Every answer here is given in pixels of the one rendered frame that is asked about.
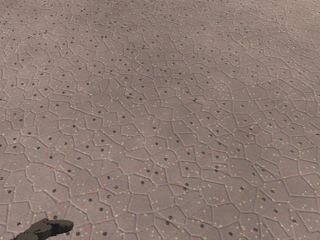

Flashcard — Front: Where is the left robot hand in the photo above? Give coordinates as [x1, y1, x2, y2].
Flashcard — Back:
[13, 218, 74, 240]

